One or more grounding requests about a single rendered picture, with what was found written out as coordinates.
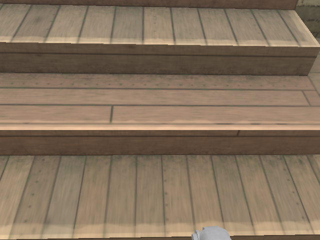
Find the right robot thigh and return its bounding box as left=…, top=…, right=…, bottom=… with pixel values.
left=191, top=226, right=232, bottom=240

